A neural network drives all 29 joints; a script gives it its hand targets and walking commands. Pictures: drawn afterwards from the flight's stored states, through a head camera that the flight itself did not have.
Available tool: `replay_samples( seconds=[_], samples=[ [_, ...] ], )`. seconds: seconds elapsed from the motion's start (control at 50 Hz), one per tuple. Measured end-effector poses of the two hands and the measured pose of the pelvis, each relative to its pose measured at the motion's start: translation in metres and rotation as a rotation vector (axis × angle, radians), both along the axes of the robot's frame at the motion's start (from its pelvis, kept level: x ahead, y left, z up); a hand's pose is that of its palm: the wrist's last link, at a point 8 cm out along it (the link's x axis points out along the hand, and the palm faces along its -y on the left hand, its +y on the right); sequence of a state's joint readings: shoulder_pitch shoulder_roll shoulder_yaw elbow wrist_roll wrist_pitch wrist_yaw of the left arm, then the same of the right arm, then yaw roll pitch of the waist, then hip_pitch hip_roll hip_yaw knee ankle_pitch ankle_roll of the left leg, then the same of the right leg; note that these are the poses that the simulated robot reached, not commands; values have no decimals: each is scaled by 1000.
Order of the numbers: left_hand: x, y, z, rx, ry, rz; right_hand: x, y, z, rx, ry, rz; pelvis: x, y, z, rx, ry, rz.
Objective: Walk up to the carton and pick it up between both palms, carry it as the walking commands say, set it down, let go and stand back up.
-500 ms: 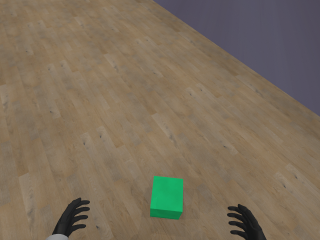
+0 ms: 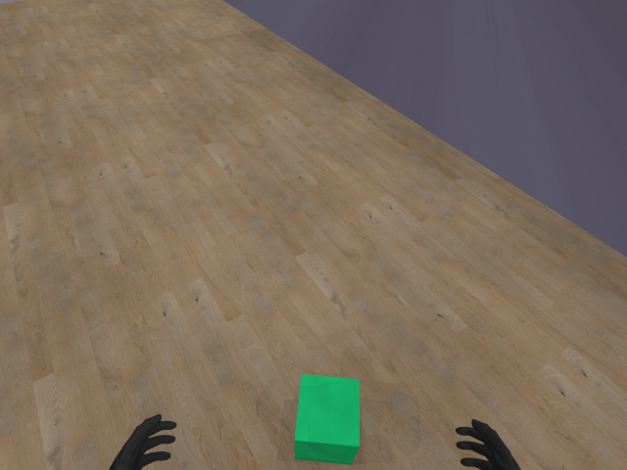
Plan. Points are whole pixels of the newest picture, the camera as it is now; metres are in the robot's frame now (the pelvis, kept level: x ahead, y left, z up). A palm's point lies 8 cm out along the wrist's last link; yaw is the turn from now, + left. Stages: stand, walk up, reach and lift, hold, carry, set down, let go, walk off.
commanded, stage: stand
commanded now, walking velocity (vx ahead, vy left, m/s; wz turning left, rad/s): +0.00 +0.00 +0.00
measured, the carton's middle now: (326, 419) +0.42 -0.05 -0.68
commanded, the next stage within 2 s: none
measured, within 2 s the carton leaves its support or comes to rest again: neither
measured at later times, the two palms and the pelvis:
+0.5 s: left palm out of the picture +0.13 +0.25 -0.13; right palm out of the picture +0.10 -0.27 -0.12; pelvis +0.05 -0.01 -0.01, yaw -2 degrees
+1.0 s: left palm out of the picture +0.07 +0.24 -0.14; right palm out of the picture +0.00 -0.26 -0.14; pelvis +0.03 +0.00 -0.01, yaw -4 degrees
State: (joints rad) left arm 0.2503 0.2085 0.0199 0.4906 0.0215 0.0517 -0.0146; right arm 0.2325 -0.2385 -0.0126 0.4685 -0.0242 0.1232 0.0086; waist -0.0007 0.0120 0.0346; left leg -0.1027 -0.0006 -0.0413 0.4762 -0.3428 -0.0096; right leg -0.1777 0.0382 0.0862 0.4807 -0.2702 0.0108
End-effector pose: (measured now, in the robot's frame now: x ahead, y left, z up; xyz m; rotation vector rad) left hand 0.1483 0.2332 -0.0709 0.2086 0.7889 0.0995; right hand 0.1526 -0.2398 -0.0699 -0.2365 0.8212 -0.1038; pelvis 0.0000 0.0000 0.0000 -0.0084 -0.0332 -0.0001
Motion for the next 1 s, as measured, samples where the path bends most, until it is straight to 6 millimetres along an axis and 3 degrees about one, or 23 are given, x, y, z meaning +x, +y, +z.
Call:
replay_samples(
  seconds=[0.18, 0.46, 0.66, 1.0],
  samples=[
    [-31, 23, -31, 69, 167, 26, -32, -28, -28, -61, 72, -60, 21, -2, -6, -2, 87, -17],
    [-21, 14, -53, 61, 261, 23, -47, -32, -48, -59, 187, -125, 45, -5, -14, 5, 106, -38],
    [-31, 14, -60, 73, 335, 31, -79, -32, -60, -52, 302, -163, 46, -6, -15, 10, 91, -50],
    [-80, 10, -69, 63, 492, 48, -149, -15, -73, -12, 505, -207, 35, -4, -10, 12, 54, -66]
  ],
)
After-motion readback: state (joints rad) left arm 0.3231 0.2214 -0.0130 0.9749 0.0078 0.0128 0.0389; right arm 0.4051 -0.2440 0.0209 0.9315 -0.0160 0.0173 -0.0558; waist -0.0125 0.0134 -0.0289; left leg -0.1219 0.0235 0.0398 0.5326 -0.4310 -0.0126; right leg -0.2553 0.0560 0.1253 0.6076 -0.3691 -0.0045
